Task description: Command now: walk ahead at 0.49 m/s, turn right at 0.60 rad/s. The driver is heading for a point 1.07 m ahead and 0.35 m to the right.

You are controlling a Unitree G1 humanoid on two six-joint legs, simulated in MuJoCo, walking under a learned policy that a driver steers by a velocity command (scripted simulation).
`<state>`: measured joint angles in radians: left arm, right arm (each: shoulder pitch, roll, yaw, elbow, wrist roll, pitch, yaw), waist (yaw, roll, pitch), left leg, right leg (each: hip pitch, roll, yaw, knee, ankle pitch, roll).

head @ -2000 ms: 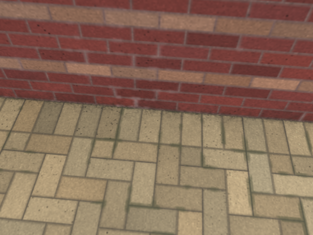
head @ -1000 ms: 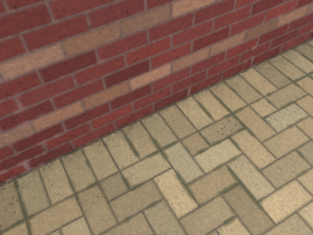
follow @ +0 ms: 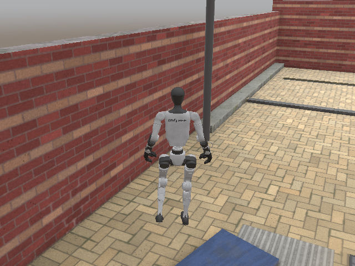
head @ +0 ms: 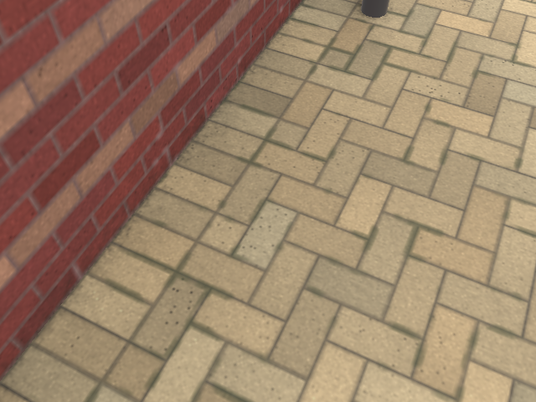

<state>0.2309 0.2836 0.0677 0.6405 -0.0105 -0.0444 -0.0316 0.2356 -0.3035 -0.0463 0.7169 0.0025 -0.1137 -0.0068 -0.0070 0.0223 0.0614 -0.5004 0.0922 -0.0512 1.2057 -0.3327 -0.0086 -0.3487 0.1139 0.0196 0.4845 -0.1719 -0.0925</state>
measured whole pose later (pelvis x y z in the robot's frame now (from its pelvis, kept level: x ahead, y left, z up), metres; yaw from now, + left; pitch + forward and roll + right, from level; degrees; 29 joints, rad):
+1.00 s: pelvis +0.53 -0.12 +0.01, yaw -32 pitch +1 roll +0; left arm 0.24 0.27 0.06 0.68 -0.01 -0.05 -0.03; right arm 0.22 -0.31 -0.04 0.76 0.02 -0.09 0.01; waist 0.00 0.03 0.06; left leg -0.50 0.11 -0.01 1.16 -0.32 0.00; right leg -0.28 0.08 -0.02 0.44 -0.18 -0.09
